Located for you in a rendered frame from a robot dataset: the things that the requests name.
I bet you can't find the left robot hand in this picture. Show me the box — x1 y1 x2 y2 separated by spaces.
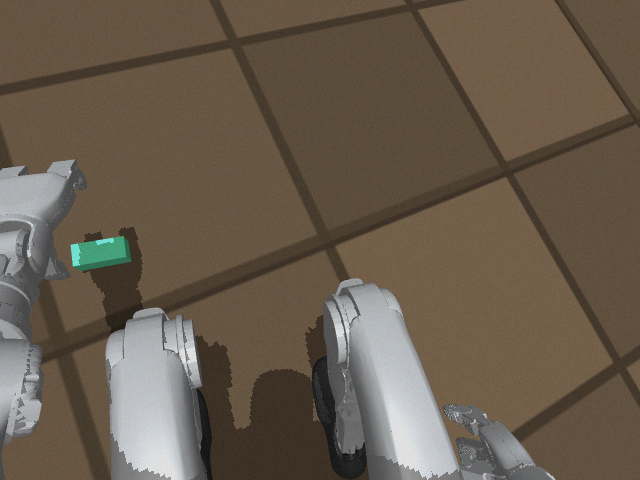
0 159 87 281

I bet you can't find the left robot arm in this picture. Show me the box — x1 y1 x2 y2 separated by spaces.
0 214 54 480

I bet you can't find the small box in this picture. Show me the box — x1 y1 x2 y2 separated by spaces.
71 236 131 271

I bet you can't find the right robot foot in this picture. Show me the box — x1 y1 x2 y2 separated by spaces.
312 356 367 479

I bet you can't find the right robot hand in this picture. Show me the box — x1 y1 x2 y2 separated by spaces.
443 404 536 480

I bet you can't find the left robot foot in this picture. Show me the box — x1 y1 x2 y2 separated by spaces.
196 389 213 480

